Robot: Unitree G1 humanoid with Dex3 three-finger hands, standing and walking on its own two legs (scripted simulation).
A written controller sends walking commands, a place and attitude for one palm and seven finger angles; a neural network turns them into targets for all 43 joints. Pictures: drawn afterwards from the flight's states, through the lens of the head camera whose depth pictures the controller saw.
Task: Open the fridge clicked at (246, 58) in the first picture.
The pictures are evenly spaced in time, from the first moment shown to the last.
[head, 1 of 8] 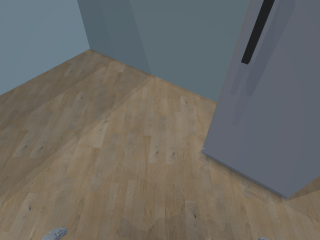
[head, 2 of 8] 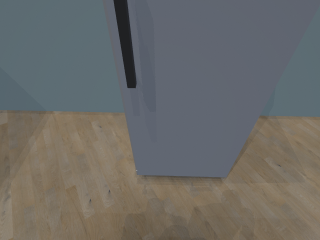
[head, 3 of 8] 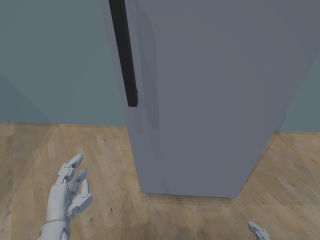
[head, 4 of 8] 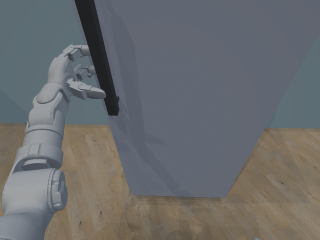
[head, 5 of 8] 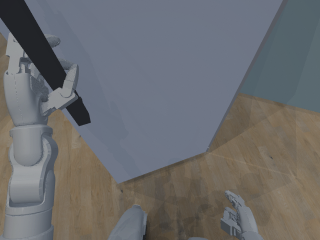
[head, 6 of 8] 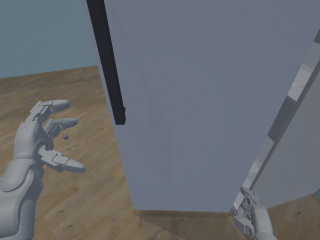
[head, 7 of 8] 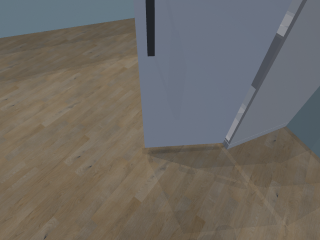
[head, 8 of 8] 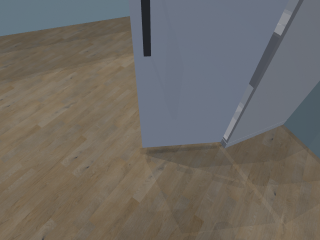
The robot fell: no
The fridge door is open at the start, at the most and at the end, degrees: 0 76 72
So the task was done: yes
